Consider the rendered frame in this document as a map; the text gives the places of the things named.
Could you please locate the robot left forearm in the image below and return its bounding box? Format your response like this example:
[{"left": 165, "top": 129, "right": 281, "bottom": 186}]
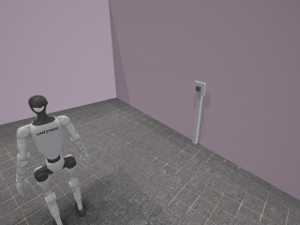
[{"left": 16, "top": 153, "right": 28, "bottom": 183}]

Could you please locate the panel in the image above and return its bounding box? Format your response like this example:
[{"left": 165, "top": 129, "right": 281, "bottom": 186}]
[{"left": 192, "top": 81, "right": 206, "bottom": 144}]

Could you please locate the button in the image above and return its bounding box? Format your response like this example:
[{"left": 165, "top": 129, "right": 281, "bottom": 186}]
[{"left": 195, "top": 85, "right": 201, "bottom": 92}]

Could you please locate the left robot upper arm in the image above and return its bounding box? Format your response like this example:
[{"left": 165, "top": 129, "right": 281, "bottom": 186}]
[{"left": 16, "top": 125, "right": 31, "bottom": 162}]

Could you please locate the right robot upper arm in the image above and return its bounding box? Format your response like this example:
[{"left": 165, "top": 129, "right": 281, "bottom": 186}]
[{"left": 56, "top": 115, "right": 80, "bottom": 143}]

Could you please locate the robot right forearm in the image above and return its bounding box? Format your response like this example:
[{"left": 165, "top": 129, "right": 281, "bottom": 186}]
[{"left": 74, "top": 134, "right": 87, "bottom": 155}]

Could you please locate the robot head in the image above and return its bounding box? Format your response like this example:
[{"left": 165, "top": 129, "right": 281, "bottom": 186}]
[{"left": 28, "top": 95, "right": 55, "bottom": 127}]

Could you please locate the robot torso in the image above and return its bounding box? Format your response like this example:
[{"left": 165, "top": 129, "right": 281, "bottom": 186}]
[{"left": 29, "top": 115, "right": 66, "bottom": 174}]

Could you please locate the robot left hand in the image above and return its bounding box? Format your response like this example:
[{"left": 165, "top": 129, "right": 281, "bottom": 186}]
[{"left": 15, "top": 179, "right": 29, "bottom": 196}]

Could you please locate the robot right hand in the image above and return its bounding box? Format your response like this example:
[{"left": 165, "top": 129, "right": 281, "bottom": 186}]
[{"left": 79, "top": 153, "right": 90, "bottom": 166}]

